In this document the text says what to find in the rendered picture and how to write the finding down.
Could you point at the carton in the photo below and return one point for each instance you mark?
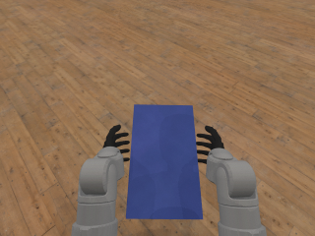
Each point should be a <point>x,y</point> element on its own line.
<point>164,180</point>

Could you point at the right robot hand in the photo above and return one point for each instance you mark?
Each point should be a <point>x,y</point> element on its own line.
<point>215,142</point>

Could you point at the left robot hand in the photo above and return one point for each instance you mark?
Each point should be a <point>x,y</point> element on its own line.
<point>111,140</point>

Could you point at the right robot forearm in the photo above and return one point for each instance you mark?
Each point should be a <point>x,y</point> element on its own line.
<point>237,194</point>

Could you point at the left robot forearm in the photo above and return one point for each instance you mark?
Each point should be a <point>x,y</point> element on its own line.
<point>97,194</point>

